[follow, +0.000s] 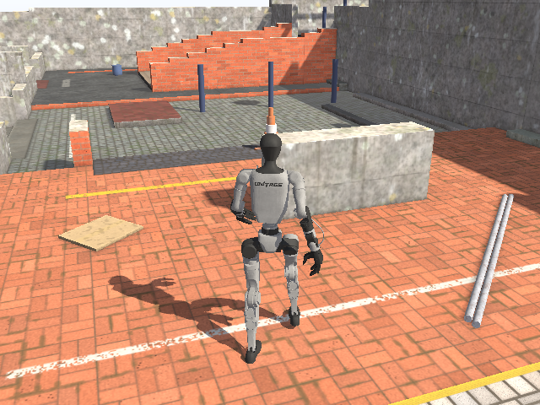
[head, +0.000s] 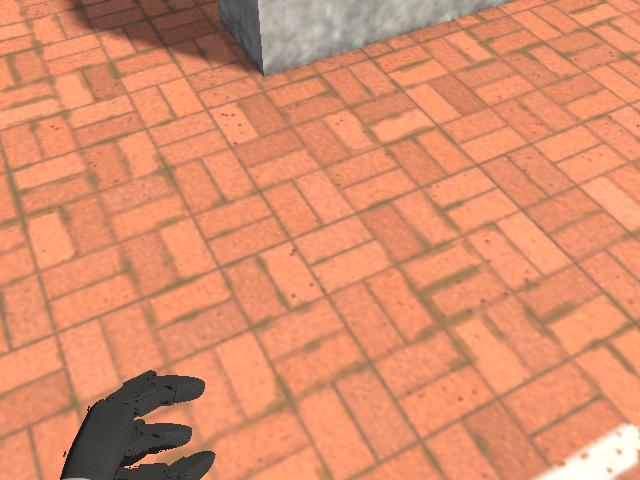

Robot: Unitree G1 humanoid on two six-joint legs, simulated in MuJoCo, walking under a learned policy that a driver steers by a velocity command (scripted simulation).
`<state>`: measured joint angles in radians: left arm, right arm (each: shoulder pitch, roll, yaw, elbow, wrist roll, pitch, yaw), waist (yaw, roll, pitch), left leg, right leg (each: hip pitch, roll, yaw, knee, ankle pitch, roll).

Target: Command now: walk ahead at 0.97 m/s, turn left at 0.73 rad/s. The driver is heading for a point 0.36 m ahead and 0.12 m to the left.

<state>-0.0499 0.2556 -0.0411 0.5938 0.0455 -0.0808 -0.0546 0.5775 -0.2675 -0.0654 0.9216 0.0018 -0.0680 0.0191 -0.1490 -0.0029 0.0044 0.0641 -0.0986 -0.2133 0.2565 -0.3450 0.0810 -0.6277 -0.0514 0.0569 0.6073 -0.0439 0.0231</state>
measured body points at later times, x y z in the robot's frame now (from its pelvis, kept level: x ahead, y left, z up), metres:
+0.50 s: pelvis +0.41 +0.03 -0.03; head +0.45 +0.06 +0.42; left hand +0.31 +0.31 -0.15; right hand +0.72 -0.11 -0.09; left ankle +0.52 +0.13 -0.74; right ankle +0.24 -0.16 -0.66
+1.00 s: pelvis +0.54 +0.03 +0.00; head +0.55 +0.02 +0.45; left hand +0.58 +0.31 -0.11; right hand +0.74 -0.17 -0.13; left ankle +0.52 +0.13 -0.74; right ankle +0.62 -0.09 -0.74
